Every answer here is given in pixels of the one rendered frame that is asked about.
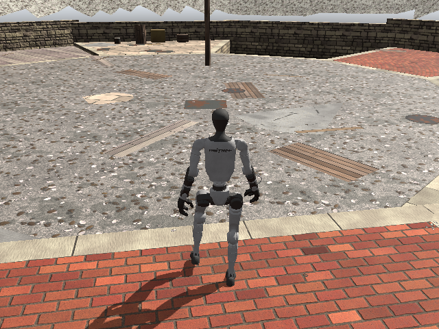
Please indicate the right robot upper arm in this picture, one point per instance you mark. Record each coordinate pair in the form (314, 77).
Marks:
(244, 155)

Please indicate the humanoid robot torso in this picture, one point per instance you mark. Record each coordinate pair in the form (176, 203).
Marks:
(219, 165)

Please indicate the right robot foot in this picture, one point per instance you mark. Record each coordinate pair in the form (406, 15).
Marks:
(230, 281)

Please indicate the left robot upper arm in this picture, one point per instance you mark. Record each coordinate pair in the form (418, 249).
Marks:
(195, 156)

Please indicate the right robot hand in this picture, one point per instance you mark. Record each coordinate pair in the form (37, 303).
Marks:
(256, 194)

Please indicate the left robot forearm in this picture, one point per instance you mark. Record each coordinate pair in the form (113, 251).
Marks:
(186, 187)

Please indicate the right robot forearm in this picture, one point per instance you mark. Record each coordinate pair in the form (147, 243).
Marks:
(252, 180)

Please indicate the left robot hand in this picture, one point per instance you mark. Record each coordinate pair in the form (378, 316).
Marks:
(181, 206)

